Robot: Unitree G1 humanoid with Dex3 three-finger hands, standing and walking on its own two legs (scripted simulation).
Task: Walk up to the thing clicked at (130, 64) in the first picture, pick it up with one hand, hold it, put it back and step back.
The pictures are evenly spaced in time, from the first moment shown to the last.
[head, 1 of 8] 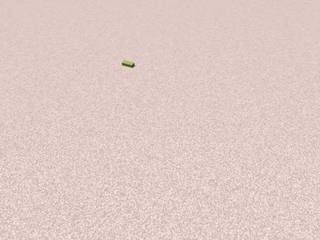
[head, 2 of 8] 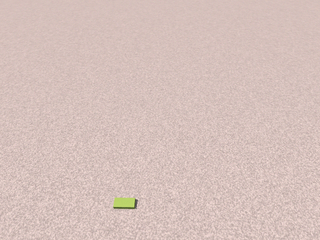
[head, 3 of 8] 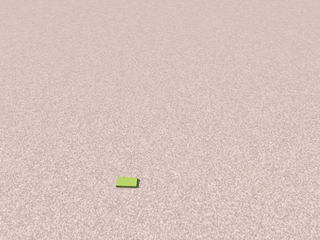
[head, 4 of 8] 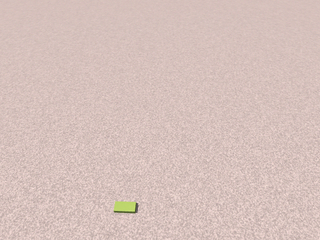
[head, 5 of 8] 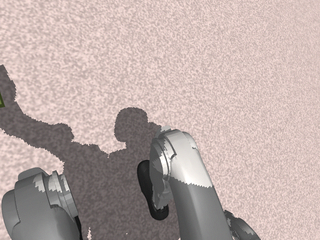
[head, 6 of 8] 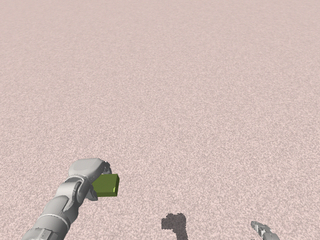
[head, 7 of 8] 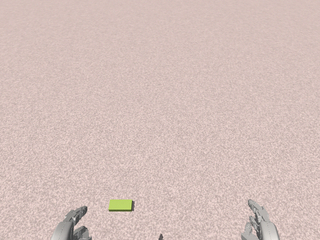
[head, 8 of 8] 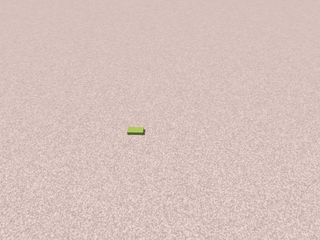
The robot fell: no
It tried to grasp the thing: yes
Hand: left
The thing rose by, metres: 0.68
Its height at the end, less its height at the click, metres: +0.00
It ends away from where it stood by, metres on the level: 0.02
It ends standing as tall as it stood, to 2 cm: yes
